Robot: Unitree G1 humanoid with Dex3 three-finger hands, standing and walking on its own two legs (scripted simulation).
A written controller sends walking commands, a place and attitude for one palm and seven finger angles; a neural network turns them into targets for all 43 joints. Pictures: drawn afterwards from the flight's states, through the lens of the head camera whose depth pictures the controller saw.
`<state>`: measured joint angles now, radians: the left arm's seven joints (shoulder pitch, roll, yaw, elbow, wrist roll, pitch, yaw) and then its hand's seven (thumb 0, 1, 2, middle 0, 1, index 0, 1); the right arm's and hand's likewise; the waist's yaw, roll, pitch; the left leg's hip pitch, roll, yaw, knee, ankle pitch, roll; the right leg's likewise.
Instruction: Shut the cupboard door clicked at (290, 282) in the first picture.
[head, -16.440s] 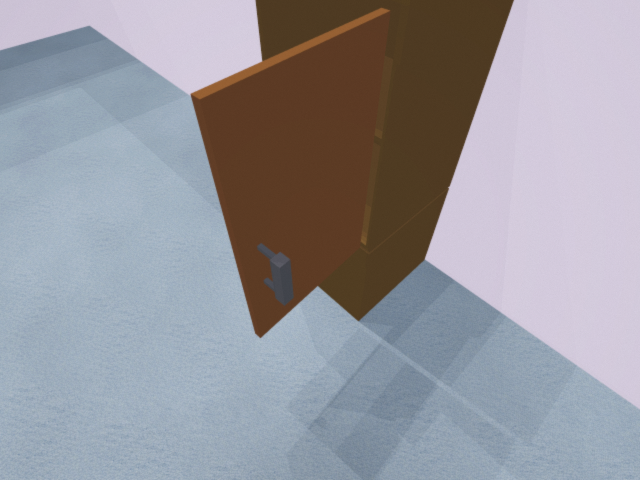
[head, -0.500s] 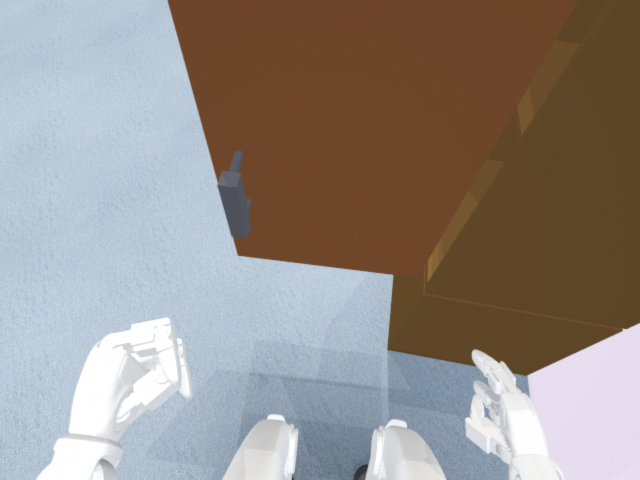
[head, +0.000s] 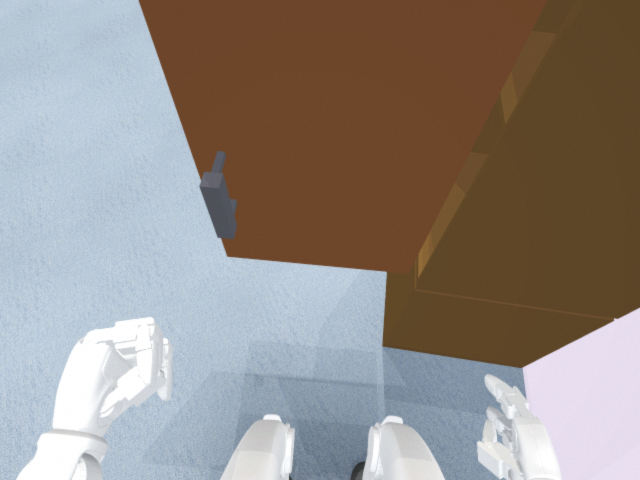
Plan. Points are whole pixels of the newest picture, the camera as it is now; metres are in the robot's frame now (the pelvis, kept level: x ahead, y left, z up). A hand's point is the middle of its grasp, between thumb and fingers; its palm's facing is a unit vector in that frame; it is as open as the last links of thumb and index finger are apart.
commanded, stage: raise the hand and make a fist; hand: left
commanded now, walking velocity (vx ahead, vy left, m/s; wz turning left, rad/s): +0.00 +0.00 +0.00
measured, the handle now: (223, 196) +0.48 +0.18 +0.01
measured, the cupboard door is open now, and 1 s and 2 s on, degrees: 93 93 91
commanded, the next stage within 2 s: bring the fist close to the handle in 0.12 s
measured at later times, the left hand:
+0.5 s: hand (185, 348) +0.25 +0.17 +0.04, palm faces -0.06 -1.00 -0.02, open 3.1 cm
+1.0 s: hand (217, 273) +0.35 +0.16 +0.02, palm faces -0.03 -1.00 -0.03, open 3.1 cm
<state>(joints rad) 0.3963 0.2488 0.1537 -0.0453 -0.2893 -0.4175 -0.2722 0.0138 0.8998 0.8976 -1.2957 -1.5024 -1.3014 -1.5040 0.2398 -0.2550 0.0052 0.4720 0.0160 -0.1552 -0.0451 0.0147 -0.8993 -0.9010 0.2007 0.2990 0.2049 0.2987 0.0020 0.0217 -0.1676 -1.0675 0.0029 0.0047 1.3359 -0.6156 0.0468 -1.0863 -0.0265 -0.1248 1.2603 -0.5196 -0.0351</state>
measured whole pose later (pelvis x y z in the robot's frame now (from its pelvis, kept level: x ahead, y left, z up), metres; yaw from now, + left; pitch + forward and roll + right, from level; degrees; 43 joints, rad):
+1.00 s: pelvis -0.01 +0.00 +0.00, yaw +0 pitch +23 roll -2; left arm -0.20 0.23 0.16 0.45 -0.19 -0.45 -0.17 0.01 0.90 0.90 -1.30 -1.50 -1.30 -1.50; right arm 0.23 -0.26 0.01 0.57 0.00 -0.10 -0.02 0.01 -0.90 -0.90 0.20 0.30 0.20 0.30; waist -0.04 0.02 -0.17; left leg -1.13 0.00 0.03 1.33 -0.60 0.04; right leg -1.17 -0.03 -0.10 1.28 -0.51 -0.04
